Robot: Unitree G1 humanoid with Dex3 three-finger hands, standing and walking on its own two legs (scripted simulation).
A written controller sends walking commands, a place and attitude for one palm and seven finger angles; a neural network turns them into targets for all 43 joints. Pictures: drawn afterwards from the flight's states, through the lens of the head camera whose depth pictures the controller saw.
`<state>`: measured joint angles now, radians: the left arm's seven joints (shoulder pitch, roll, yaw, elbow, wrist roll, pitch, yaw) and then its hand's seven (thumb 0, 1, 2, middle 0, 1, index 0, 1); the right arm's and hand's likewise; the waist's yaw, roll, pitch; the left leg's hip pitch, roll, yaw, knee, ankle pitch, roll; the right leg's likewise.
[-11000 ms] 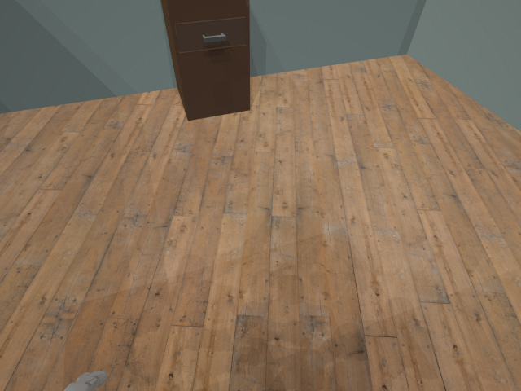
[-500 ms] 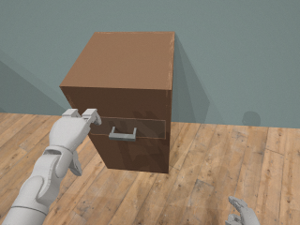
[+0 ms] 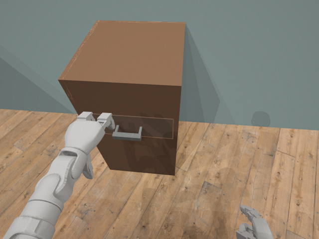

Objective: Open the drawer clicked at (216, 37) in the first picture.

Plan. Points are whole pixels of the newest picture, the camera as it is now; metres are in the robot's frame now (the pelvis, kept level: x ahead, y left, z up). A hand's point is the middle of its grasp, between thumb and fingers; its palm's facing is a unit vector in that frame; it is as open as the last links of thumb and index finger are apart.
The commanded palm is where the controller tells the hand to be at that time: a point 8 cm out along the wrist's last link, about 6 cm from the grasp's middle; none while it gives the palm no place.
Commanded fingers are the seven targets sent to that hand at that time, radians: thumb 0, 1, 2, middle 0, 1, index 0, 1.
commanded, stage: move the hooked fingers above the handle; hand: left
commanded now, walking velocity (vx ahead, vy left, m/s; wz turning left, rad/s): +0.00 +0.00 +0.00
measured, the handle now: (128, 132) +0.55 +0.21 -0.23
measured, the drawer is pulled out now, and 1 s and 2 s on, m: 0.00 0.00 0.00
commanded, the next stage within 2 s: none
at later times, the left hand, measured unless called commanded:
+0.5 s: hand (110, 135) +0.41 +0.21 -0.05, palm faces +0.00 -0.03 -1.00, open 13.8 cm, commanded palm +0.39 +0.22 +0.00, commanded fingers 0.00 -0.50 0.30 -0.30 -1.20 -0.30 -1.20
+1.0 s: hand (118, 134) +0.48 +0.22 -0.14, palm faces -0.05 +0.05 -1.00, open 13.8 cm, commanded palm +0.46 +0.21 -0.08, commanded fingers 0.00 -0.50 0.30 -0.30 -1.20 -0.30 -1.20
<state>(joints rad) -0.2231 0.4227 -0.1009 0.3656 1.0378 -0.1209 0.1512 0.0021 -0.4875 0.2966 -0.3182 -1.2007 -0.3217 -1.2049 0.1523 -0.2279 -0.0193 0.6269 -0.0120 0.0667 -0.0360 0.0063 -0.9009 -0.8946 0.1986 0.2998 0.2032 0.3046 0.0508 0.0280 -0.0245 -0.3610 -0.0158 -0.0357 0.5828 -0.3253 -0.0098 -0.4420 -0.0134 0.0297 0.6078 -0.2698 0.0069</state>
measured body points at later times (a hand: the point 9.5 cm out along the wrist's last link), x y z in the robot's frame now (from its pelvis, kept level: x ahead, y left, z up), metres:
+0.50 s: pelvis +0.00 +0.00 -0.04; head +0.08 -0.01 +0.40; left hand +0.40 +0.21 +0.01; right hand +0.07 -0.27 -0.17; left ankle -0.02 +0.13 -0.73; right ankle +0.02 -0.12 -0.73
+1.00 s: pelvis -0.02 +0.01 -0.10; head +0.13 +0.01 +0.32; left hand +0.47 +0.21 -0.08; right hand -0.01 -0.27 -0.23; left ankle -0.02 +0.13 -0.73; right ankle +0.02 -0.12 -0.73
